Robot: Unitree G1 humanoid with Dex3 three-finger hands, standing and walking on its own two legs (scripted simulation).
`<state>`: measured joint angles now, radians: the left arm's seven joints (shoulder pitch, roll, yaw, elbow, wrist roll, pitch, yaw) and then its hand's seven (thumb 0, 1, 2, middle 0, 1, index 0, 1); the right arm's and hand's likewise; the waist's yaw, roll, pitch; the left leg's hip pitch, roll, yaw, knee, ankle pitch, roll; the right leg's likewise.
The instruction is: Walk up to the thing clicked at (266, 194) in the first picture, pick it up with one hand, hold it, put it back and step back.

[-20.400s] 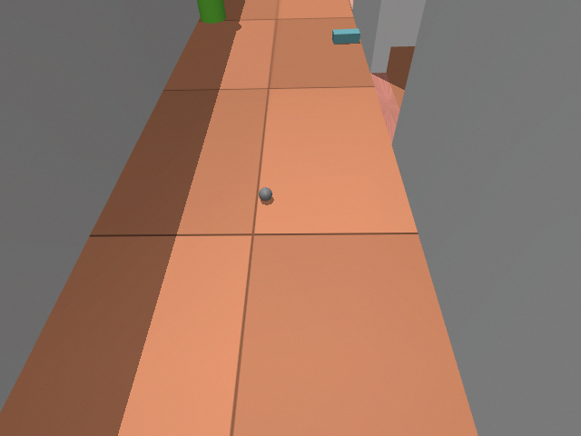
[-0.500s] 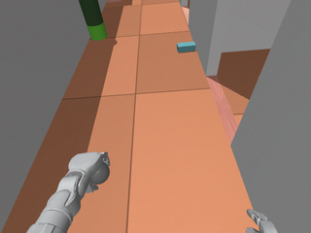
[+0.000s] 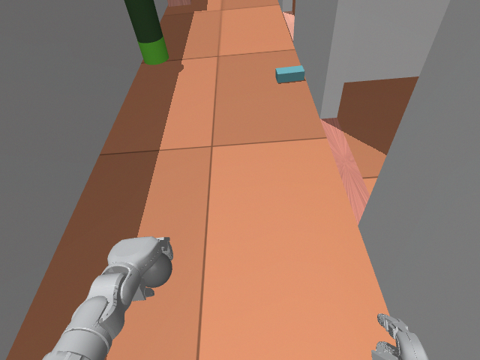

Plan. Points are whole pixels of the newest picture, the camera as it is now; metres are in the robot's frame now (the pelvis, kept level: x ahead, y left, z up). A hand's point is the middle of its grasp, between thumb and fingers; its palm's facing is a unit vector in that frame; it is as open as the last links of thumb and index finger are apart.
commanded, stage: hold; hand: left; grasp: from above
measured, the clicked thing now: (154, 269) +0.30 +0.21 -0.04
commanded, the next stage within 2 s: crouch in 0.36 s
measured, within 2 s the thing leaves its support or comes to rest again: neither
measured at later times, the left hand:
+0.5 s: hand (145, 272) +0.29 +0.22 -0.04, palm faces -0.44 -0.07 -0.89, open 9.2 cm
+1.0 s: hand (164, 293) +0.30 +0.23 -0.18, palm faces -0.44 +0.01 -0.90, open 9.2 cm
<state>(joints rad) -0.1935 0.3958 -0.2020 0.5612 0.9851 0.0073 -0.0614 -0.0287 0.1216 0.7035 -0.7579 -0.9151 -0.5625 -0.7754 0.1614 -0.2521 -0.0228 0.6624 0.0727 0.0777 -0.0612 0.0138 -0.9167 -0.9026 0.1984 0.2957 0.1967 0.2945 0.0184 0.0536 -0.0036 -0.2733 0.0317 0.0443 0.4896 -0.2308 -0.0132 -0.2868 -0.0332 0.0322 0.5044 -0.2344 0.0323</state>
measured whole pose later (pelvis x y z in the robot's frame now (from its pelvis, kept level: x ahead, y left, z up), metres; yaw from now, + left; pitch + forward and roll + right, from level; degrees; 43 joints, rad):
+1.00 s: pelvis -0.02 +0.00 -0.07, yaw +1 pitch +17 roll -1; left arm -0.44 0.34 -0.17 1.05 1.16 -0.05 0.32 0.03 0.15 0.59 -0.78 -0.77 -0.62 -0.66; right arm 0.20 -0.27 -0.08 0.71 0.00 0.06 -0.01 0.01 -0.91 -0.90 0.20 0.30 0.20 0.29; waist -0.05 0.01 -0.12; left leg -0.90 0.04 -0.01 1.05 -0.44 -0.02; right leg -0.89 -0.03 0.01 1.03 -0.43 0.04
